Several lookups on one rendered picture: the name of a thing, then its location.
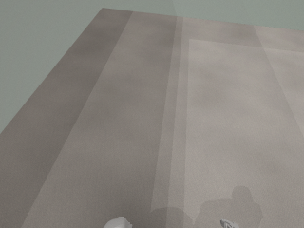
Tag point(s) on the right robot hand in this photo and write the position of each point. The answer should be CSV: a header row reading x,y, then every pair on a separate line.
x,y
228,224

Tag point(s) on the left robot thigh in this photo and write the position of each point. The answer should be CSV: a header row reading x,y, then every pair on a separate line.
x,y
118,223

